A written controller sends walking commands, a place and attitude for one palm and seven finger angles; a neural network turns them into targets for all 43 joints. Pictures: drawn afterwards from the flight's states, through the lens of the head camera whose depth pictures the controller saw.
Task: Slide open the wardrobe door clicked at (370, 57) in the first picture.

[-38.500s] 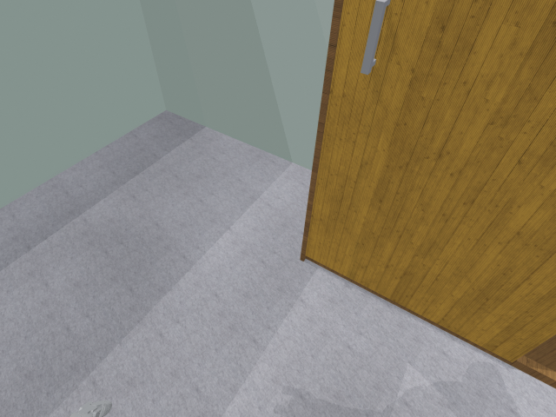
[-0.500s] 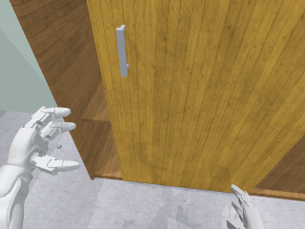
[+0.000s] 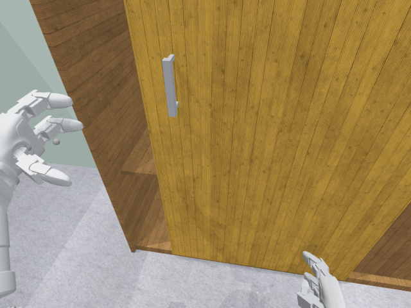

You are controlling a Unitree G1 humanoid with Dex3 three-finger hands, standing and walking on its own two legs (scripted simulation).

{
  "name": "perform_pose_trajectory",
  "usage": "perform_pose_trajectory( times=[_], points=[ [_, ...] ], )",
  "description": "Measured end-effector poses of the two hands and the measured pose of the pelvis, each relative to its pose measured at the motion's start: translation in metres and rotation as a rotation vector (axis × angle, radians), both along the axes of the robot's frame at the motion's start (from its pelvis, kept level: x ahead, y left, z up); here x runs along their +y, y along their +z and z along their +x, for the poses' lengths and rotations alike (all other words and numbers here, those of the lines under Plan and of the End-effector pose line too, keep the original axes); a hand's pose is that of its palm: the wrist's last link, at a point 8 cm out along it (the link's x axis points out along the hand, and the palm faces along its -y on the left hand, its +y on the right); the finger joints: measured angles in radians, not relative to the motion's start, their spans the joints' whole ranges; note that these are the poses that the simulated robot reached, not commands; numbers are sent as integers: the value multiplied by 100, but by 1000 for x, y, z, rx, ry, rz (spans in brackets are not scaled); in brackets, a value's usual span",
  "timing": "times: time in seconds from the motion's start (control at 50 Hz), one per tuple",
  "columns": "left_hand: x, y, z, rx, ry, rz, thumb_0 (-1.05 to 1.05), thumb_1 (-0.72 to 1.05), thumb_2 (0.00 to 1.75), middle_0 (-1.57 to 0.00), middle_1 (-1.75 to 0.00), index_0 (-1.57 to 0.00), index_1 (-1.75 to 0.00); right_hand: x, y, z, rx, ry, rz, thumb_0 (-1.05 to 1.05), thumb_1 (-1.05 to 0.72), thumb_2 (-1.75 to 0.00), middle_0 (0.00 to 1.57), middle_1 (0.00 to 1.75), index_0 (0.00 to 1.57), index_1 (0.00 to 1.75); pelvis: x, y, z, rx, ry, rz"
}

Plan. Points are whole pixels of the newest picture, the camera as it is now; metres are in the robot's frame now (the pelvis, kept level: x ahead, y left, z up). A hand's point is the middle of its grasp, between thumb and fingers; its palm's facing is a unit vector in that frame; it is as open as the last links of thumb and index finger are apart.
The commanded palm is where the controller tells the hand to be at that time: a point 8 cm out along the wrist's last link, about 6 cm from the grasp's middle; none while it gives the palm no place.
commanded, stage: raise the hand with hooked fingers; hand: left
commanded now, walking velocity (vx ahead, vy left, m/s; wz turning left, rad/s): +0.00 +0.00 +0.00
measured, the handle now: (172, 86) +0.55 +0.17 +0.21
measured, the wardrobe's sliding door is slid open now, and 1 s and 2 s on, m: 0.21 0.21 0.21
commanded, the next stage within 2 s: move the hooked fingers beside the handle in 0.48 s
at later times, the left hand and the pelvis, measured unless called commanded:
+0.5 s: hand (67, 143) +0.28 +0.28 +0.22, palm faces +0.06 -0.99 -0.08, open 14.0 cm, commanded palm +0.25 +0.32 +0.23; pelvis +0.00 +0.00 +0.00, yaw -1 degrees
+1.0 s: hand (86, 128) +0.32 +0.27 +0.23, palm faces +0.03 -1.00 -0.04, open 14.0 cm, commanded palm +0.30 +0.31 +0.22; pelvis +0.00 +0.00 +0.00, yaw -1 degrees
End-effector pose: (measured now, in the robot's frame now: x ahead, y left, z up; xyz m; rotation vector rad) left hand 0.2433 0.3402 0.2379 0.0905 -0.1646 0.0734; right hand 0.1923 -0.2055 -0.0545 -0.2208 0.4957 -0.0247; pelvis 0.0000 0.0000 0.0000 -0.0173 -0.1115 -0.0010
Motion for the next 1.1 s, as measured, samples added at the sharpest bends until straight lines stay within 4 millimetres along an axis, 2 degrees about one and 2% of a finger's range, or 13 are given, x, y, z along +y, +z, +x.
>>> perform_pose_trajectory(
  times=[0.06, 0.14, 0.24, 0.32, 0.42, 0.52, 0.72, 0.86, 0.98, 1.1],
  points=[
    [0, 0, 7, 52, -12, -6, -1, -50, 30, -30, -120, -31, -120, -8, -2, -3, 9, -14, 0, 2, -90, -90, 21, 30, 20, 30, 0, 0, -1, 5, -2, 1],
    [-9, -13, 13, 105, -50, -15, -1, -50, 30, -30, -120, -30, -120, -16, -2, -6, 13, -35, 2, 2, -90, -90, 21, 30, 20, 30, 0, 0, -2, 16, -10, 3],
    [-19, -20, 11, 56, -62, -21, -2, -50, 30, -30, -120, -31, -120, -21, 2, -9, 3, -50, -8, 2, -90, -90, 21, 30, 20, 30, 0, 0, 0, 13, -21, 5],
    [-14, -14, 8, 5, -25, -23, -2, -50, 30, -30, -120, -31, -120, -18, 5, -7, -4, -48, -15, 2, -90, -90, 21, 30, 20, 30, 0, 0, 2, 5, -21, 5],
    [-6, -10, 10, 34, 10, -19, -2, -50, 30, -30, -120, -31, -120, -11, 4, -1, -4, -33, -11, 2, -90, -90, 21, 30, 20, 30, 1, 1, 2, 3, -14, 4],
    [-8, -11, 13, 70, -22, -9, -2, -50, 30, -30, -120, -31, -120, -3, 3, 6, -7, -18, 5, 2, -90, -90, 21, 30, 20, 30, 3, 1, 3, 11, -12, 6],
    [-7, -8, 14, 31, -27, -34, -2, -50, 30, -30, -120, -31, -120, 5, 6, 12, -12, 3, 11, 2, -90, -90, 21, 30, 20, 30, 4, 2, 6, 9, -9, 7],
    [-11, -16, 31, 85, -22, -44, -2, -50, 30, -30, -120, -31, -120, 1, 5, 9, 3, -11, -10, 2, -90, -90, 21, 30, 20, 30, 4, 1, 2, 11, -3, 4],
    [-21, -10, 50, 53, -50, -46, -2, -50, 30, -30, -120, -31, -120, -7, 2, -1, 19, -49, -16, 2, -90, -90, 21, 30, 20, 30, 4, 2, 1, 20, -12, 6],
    [-17, -11, 65, 85, -33, -66, -2, -50, 30, -30, -120, -31, -120, -19, -3, -15, 50, -93, -16, 2, -90, -90, 21, 30, 20, 30, 3, 2, 4, 32, -21, 7]
  ],
)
